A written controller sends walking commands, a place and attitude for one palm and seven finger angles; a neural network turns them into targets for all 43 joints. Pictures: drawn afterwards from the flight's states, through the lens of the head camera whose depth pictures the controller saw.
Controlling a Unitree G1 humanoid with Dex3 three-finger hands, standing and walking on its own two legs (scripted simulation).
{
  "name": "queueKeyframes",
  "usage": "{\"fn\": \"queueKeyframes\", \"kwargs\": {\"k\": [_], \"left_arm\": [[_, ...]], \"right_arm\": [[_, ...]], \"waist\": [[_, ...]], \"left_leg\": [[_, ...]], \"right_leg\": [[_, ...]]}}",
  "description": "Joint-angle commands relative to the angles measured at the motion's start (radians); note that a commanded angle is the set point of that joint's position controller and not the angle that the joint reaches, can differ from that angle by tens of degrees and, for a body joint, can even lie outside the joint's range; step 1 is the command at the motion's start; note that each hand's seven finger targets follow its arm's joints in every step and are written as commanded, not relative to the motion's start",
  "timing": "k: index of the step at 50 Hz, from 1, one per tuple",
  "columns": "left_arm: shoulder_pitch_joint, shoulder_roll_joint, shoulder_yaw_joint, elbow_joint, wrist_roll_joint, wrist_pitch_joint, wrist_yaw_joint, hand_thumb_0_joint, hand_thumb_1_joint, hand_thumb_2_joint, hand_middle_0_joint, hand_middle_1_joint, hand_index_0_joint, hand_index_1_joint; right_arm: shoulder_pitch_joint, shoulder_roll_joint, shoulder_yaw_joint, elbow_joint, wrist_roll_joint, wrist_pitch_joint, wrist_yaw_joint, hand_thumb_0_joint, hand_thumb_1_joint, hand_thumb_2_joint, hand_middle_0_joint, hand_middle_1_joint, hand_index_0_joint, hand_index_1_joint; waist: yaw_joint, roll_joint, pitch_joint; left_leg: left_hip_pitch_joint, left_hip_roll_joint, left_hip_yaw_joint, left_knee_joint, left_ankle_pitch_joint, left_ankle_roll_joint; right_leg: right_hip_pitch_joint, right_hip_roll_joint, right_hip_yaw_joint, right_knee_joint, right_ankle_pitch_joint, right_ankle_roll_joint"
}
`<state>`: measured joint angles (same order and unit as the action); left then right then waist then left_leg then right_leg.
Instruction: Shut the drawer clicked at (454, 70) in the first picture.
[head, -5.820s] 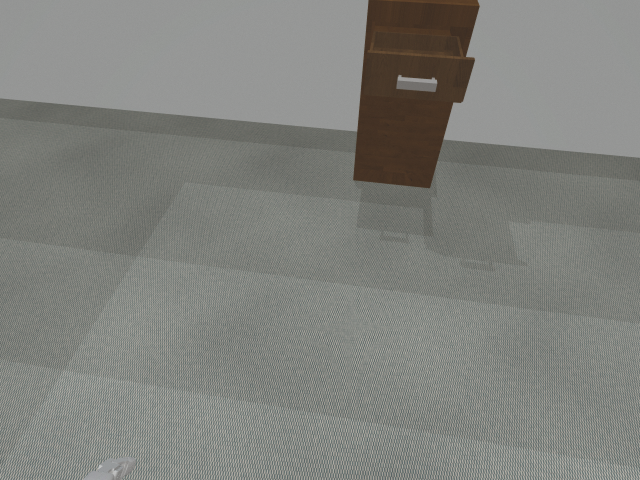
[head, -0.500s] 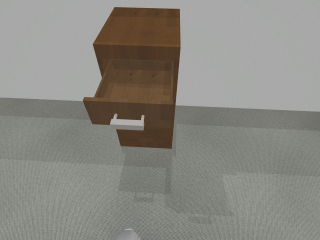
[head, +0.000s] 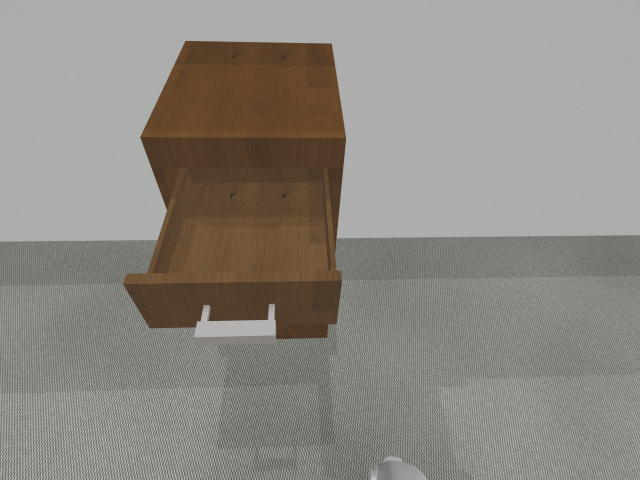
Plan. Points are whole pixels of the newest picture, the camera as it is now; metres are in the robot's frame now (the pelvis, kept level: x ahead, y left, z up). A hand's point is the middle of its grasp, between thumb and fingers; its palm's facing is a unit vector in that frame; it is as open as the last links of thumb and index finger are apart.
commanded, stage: take the last steps up to it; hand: left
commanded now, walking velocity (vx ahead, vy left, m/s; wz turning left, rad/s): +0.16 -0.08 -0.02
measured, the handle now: (238, 320) +0.38 +0.15 -0.10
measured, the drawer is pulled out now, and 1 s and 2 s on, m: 0.28 0.28 0.28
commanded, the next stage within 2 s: come to a stop and stand still in 0.02 s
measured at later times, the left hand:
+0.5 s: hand out of the picture +0.13 +0.16 -0.17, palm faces +0.04 -0.96 -0.27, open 7.3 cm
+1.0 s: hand out of the picture +0.01 +0.23 -0.17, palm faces +0.02 -0.97 -0.25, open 7.4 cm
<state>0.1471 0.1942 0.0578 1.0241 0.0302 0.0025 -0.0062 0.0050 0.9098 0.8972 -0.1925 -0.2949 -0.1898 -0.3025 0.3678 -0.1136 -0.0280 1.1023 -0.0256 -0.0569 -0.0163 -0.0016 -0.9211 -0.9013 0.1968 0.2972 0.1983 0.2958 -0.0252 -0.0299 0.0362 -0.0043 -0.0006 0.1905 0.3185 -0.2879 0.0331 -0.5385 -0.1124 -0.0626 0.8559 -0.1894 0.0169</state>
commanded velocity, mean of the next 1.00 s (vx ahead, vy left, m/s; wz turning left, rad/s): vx -0.07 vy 0.04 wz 0.00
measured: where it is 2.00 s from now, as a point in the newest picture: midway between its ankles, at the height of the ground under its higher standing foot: outside the picture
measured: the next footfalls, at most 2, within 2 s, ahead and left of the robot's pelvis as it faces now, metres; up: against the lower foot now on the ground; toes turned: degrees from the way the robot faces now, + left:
right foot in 0.14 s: +0.19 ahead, -0.14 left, +0.00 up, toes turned -8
left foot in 0.62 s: +0.07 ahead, +0.10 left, +0.00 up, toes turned +4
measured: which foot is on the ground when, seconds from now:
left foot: down 0.00-0.16, up 0.18-0.60, down 0.62-1.00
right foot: up 0.00-0.12, down 0.14-0.66, up 0.68-0.84, down 0.86-1.00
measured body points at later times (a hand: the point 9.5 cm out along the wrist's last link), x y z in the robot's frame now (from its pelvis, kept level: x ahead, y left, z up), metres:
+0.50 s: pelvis +0.06 -0.03 -0.01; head +0.09 -0.05 +0.44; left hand +0.13 +0.21 -0.15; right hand +0.12 -0.27 -0.17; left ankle +0.06 +0.10 -0.70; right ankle +0.15 -0.13 -0.74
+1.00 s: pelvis +0.00 +0.05 -0.01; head -0.01 +0.02 +0.44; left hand +0.01 +0.28 -0.15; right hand +0.03 -0.19 -0.17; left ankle +0.03 +0.10 -0.74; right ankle +0.05 -0.07 -0.74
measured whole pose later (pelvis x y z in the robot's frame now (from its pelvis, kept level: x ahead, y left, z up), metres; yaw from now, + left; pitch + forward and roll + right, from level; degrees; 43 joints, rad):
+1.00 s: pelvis +0.00 +0.05 -0.01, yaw +0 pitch -2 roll +1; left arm 0.35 0.14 0.01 0.98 0.03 0.03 0.03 0.01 0.90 0.90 -0.20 -0.30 -0.20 -0.30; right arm 0.30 -0.20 -0.01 0.94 -0.02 0.03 -0.01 0.00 -0.93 -0.90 0.20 0.30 0.20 0.30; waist -0.01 0.06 0.02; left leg -0.25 -0.07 0.12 0.52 -0.25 0.07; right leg -0.30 -0.01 -0.01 0.56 -0.24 -0.03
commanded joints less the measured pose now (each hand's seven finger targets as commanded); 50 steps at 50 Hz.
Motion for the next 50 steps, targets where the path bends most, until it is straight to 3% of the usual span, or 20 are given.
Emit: {"fn": "queueKeyframes", "kwargs": {"k": [1, 3, 5, 6, 7, 8, 9, 14, 26, 27, 28, 30, 32, 33, 34, 36, 41, 43, 46, 50], "left_arm": [[-0.039, 0.001, -0.005, -0.068, -0.009, -0.017, -0.003, 0.000, 0.900, 0.900, -0.200, -0.300, -0.200, -0.300], [-0.011, 0.011, -0.002, -0.063, -0.009, -0.023, -0.002, 0.000, 0.900, 0.900, -0.200, -0.300, -0.200, -0.300], [0.146, 0.035, 0.006, -0.013, -0.006, -0.038, 0.003, 0.000, 0.900, 0.900, -0.200, -0.300, -0.200, -0.300], [0.249, 0.089, 0.020, 0.020, -0.002, -0.053, 0.010, 0.000, 0.900, 0.900, -0.200, -0.300, -0.200, -0.300], [0.331, 0.172, 0.041, 0.040, -0.001, -0.063, 0.021, 0.000, 0.900, 0.900, -0.200, -0.300, -0.200, -0.300], [0.340, 0.198, 0.029, 0.040, -0.023, -0.062, 0.023, 0.000, 0.900, 0.900, -0.200, -0.300, -0.200, -0.300], [0.248, 0.161, 0.017, 0.024, -0.023, -0.060, 0.034, 0.000, 0.900, 0.900, -0.200, -0.300, -0.200, -0.300], [0.032, 0.105, 0.003, -0.029, -0.006, -0.024, 0.058, 0.000, 0.900, 0.900, -0.200, -0.300, -0.200, -0.300], [0.060, 0.162, 0.033, -0.053, 0.009, 0.013, 0.054, 0.000, 0.900, 0.900, -0.200, -0.300, -0.200, -0.300], [0.101, 0.213, 0.022, -0.092, 0.006, -0.002, 0.090, 0.000, 0.900, 0.900, -0.200, -0.300, -0.200, -0.300], [0.106, 0.225, 0.027, -0.124, 0.004, 0.004, 0.088, 0.000, 0.900, 0.900, -0.200, -0.300, -0.200, -0.300], [0.068, 0.151, 0.005, -0.121, -0.008, 0.018, 0.076, 0.000, 0.900, 0.900, -0.200, -0.300, -0.200, -0.300], [0.086, 0.069, -0.013, -0.130, -0.020, 0.039, 0.058, 0.000, 0.900, 0.900, -0.200, -0.300, -0.200, -0.300], [0.111, 0.077, -0.004, -0.126, -0.013, 0.050, 0.055, 0.000, 0.900, 0.900, -0.200, -0.300, -0.200, -0.300], [0.113, 0.085, -0.013, -0.119, -0.005, 0.059, 0.052, 0.000, 0.900, 0.900, -0.200, -0.300, -0.200, -0.300], [0.147, 0.072, -0.010, -0.120, -0.005, 0.049, 0.043, 0.000, 0.900, 0.900, -0.200, -0.300, -0.200, -0.300], [0.221, 0.057, -0.017, -0.118, -0.006, 0.016, 0.039, 0.000, 0.900, 0.900, -0.200, -0.300, -0.200, -0.300], [0.213, 0.079, -0.025, -0.124, -0.001, -0.007, 0.043, 0.000, 0.900, 0.900, -0.200, -0.300, -0.200, -0.300], [0.136, 0.099, -0.019, -0.142, -0.008, -0.013, 0.043, 0.000, 0.900, 0.900, -0.200, -0.300, -0.200, -0.300], [0.144, 0.078, -0.019, -0.141, -0.012, -0.001, 0.041, 0.000, 0.900, 0.900, -0.200, -0.300, -0.200, -0.300]], "right_arm": [[0.092, -0.153, -0.037, -0.010, -0.007, -0.008, -0.013, 0.000, -0.900, -0.900, 0.200, 0.300, 0.200, 0.300], [0.079, -0.163, -0.039, -0.008, -0.007, -0.001, -0.014, 0.000, -0.900, -0.900, 0.200, 0.300, 0.200, 0.300], [0.058, -0.166, -0.037, -0.005, 0.002, 0.001, -0.011, 0.000, -0.900, -0.900, 0.200, 0.300, 0.200, 0.300], [0.062, -0.142, -0.034, -0.004, 0.012, -0.002, -0.006, 0.000, -0.900, -0.900, 0.200, 0.300, 0.200, 0.300], [0.113, -0.088, -0.026, -0.016, 0.023, -0.004, -0.003, 0.000, -0.900, -0.900, 0.200, 0.300, 0.200, 0.300], [0.117, -0.093, -0.018, -0.020, 0.032, 0.012, -0.015, 0.000, -0.900, -0.900, 0.200, 0.300, 0.200, 0.300], [0.109, -0.078, -0.017, -0.017, 0.034, 0.025, -0.024, 0.000, -0.900, -0.900, 0.200, 0.300, 0.200, 0.300], [0.064, -0.042, -0.019, 0.004, 0.034, 0.088, -0.020, 0.000, -0.900, -0.900, 0.200, 0.300, 0.200, 0.300], [-0.057, -0.097, -0.035, -0.098, 0.017, 0.094, 0.003, 0.000, -0.900, -0.900, 0.200, 0.300, 0.200, 0.300], [-0.022, -0.181, -0.058, -0.176, 0.023, 0.073, 0.003, 0.000, -0.900, -0.900, 0.200, 0.300, 0.200, 0.300], [-0.062, -0.135, -0.050, -0.217, 0.022, 0.071, 0.003, 0.000, -0.900, -0.900, 0.200, 0.300, 0.200, 0.300], [-0.039, -0.146, -0.035, -0.215, 0.013, 0.062, 0.002, 0.000, -0.900, -0.900, 0.200, 0.300, 0.200, 0.300], [-0.102, -0.227, -0.040, -0.264, -0.002, 0.072, -0.004, 0.000, -0.900, -0.900, 0.200, 0.300, 0.200, 0.300], [-0.172, -0.213, -0.036, -0.294, -0.004, 0.077, 0.000, 0.000, -0.900, -0.900, 0.200, 0.300, 0.200, 0.300], [-0.200, -0.206, -0.030, -0.294, -0.006, 0.072, 0.000, 0.000, -0.900, -0.900, 0.200, 0.300, 0.200, 0.300], [-0.199, -0.213, -0.026, -0.294, -0.004, 0.075, 0.003, 0.000, -0.900, -0.900, 0.200, 0.300, 0.200, 0.300], [-0.126, -0.197, -0.015, -0.268, 0.002, 0.063, -0.003, 0.000, -0.900, -0.900, 0.200, 0.300, 0.200, 0.300], [-0.087, -0.165, -0.008, -0.260, 0.015, 0.060, -0.002, 0.000, -0.900, -0.900, 0.200, 0.300, 0.200, 0.300], [-0.003, -0.166, -0.010, -0.219, 0.009, 0.070, 0.000, 0.000, -0.900, -0.900, 0.200, 0.300, 0.200, 0.300], [0.016, -0.170, -0.008, -0.184, 0.000, 0.062, 0.003, 0.000, -0.900, -0.900, 0.200, 0.300, 0.200, 0.300]], "waist": [[-0.020, 0.136, 0.106], [-0.003, 0.132, 0.085], [0.070, 0.074, -0.002], [0.111, -0.004, -0.072], [0.117, -0.196, -0.194], [0.097, -0.145, -0.251], [0.062, -0.069, -0.195], [0.000, -0.029, -0.045], [0.042, -0.135, -0.097], [-0.006, -0.049, -0.316], [0.028, 0.002, -0.318], [-0.016, 0.112, -0.177], [0.017, 0.295, 0.041], [0.040, 0.222, 0.086], [0.046, 0.273, 0.113], [0.049, 0.136, 0.152], [0.059, 0.039, 0.112], [0.025, -0.072, 0.067], [-0.028, -0.168, 0.003], [-0.018, 0.026, 0.021]], "left_leg": [[-0.025, 0.299, -0.139, -0.051, 0.570, 0.116], [-0.050, 0.300, -0.136, 0.014, 0.587, 0.104], [-0.092, 0.245, -0.097, 0.189, 0.618, 0.067], [-0.213, 0.192, -0.065, 0.366, 0.492, 0.029], [-0.400, 0.046, -0.007, 0.635, 0.015, -0.024], [-0.364, 0.023, -0.114, 0.796, -0.346, -0.035], [-0.331, 0.052, -0.186, 0.808, -0.326, -0.038], [-0.273, 0.067, -0.185, 0.667, -0.218, -0.060], [-0.281, 0.022, -0.162, 0.428, -0.142, -0.067], [-0.311, -0.027, -0.099, 0.435, -0.218, -0.088], [-0.297, 0.013, -0.131, 0.335, -0.192, -0.058], [-0.151, 0.026, -0.129, 0.043, 0.009, -0.041], [-0.347, 0.261, -0.380, -0.067, 0.067, 0.064], [-0.453, 0.264, -0.369, -0.094, -0.067, 0.103], [-0.518, 0.237, -0.375, -0.127, -0.142, 0.097], [-0.524, 0.200, -0.327, -0.086, -0.090, 0.103], [-0.420, 0.181, -0.363, -0.009, -0.156, 0.091], [-0.363, 0.072, -0.286, 0.079, -0.151, 0.033], [-0.174, 0.039, -0.234, 0.128, -0.112, 0.011], [-0.204, 0.089, -0.305, -0.001, -0.198, 0.025]], "right_leg": [[-0.005, 0.021, -0.035, -0.152, -0.034, -0.023], [0.107, 0.047, -0.053, -0.221, -0.045, -0.042], [0.335, 0.093, -0.088, -0.337, 0.062, -0.054], [0.537, 0.024, -0.001, -0.355, 0.198, -0.080], [0.730, -0.227, 0.308, -0.387, 0.573, -0.182], [0.664, -0.330, 0.368, -0.448, 0.839, -0.270], [0.560, -0.315, 0.308, -0.457, 0.920, -0.286], [0.236, -0.218, 0.126, -0.515, 0.612, -0.218], [0.289, -0.183, 0.193, -0.559, 0.132, -0.197], [0.550, -0.228, 0.293, -0.443, 0.563, -0.181], [0.493, -0.213, 0.252, -0.376, 0.282, -0.195], [0.266, -0.077, 0.097, -0.314, -0.049, -0.101], [0.123, 0.077, -0.011, -0.162, -0.246, -0.019], [0.166, 0.081, 0.022, -0.079, -0.238, -0.039], [0.179, 0.091, 0.047, -0.007, -0.223, -0.037], [0.174, 0.105, 0.068, 0.059, -0.177, -0.031], [0.273, 0.087, 0.085, -0.328, -0.110, -0.047], [0.246, -0.003, 0.265, -0.482, -0.160, -0.099], [0.090, -0.028, 0.287, -0.545, -0.381, -0.128], [0.083, 0.036, 0.196, -0.464, -0.328, -0.089]]}}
